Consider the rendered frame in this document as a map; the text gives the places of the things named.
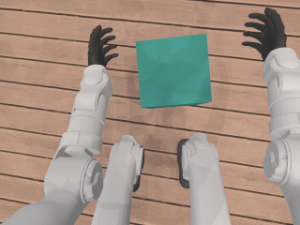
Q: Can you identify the robot left hand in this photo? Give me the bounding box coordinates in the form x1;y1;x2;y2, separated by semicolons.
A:
87;24;119;68

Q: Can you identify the right robot upper arm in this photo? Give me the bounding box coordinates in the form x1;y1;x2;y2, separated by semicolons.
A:
262;138;300;225

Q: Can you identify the robot right hand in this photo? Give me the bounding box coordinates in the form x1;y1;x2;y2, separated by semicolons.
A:
242;7;287;61

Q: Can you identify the right robot forearm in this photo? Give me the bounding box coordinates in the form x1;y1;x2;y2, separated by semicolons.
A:
262;47;300;141

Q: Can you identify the left robot upper arm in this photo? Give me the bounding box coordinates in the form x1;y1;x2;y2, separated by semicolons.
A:
0;157;103;225

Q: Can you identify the carton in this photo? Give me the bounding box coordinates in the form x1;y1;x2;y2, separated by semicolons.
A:
135;34;212;109

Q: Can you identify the left robot foot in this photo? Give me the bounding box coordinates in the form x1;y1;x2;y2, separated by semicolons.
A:
132;146;144;192

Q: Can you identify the left robot thigh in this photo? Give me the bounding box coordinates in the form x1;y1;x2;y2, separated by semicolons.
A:
91;141;143;225

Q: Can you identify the left robot forearm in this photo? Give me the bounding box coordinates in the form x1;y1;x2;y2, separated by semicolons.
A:
44;64;113;194

